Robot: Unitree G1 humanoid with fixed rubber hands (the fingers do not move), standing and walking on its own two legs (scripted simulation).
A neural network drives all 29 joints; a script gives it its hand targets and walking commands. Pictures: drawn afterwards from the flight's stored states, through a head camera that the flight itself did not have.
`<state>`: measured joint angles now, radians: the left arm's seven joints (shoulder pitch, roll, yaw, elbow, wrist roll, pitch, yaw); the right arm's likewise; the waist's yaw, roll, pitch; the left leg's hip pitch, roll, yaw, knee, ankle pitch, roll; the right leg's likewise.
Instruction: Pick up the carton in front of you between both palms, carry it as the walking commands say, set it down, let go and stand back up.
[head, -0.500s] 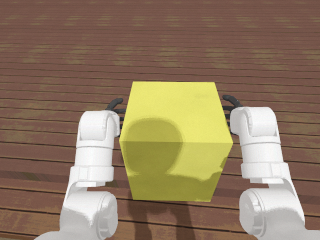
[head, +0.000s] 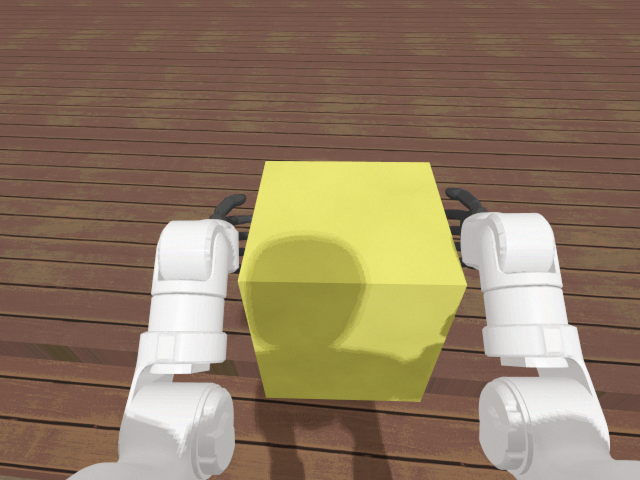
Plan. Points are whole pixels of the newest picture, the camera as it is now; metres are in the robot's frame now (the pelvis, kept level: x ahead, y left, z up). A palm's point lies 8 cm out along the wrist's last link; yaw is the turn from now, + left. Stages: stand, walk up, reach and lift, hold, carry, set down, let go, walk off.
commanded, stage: carry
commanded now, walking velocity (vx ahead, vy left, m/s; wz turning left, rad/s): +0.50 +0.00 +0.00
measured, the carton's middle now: (344, 284) +0.35 +0.00 +0.06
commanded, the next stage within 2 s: none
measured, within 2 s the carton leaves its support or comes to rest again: neither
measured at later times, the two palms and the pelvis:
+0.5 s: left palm (221, 136) +0.52 +0.17 +0.18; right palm (430, 120) +0.54 -0.13 +0.19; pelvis +0.16 +0.01 +0.01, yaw -1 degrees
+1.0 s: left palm out of the picture +0.87 +0.19 +0.31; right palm out of the picture +0.85 -0.11 +0.32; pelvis +0.47 +0.07 +0.12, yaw +0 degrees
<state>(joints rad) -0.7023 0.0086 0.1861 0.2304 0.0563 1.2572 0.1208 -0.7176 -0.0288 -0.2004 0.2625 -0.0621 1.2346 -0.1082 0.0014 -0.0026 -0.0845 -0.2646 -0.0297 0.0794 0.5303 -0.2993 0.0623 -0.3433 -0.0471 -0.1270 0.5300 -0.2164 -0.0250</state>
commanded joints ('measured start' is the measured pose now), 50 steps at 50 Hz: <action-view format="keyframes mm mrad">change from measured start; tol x32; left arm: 1 -849 -1099 -548 -196 -453 -43 -208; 50 -905 -887 -461 -121 -292 101 -151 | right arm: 1 -810 1120 540 -181 452 -17 213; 50 -989 1008 512 -192 503 125 251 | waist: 1 -8 23 -330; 29 -107 -292 -412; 32 -134 375 -813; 50 -56 149 -279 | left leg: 1 25 141 -168 -135 -218 85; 9 121 213 -248 -108 25 158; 21 -1104 114 -119 1388 -289 37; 30 103 -83 207 289 56 75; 32 610 359 -803 -81 -12 260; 50 295 218 -88 -338 396 163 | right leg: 1 104 -67 105 -26 -259 -62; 8 -8 -5 37 99 -166 -81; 14 657 -322 582 -192 293 -314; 24 412 -227 265 -403 -158 -178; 26 149 -164 100 -524 54 -163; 29 267 -172 -47 -66 1248 -114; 30 275 -125 -72 233 1220 -61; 32 -228 160 201 998 -202 47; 44 -1016 -20 126 1370 -328 -94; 50 -657 -43 -48 834 -130 -76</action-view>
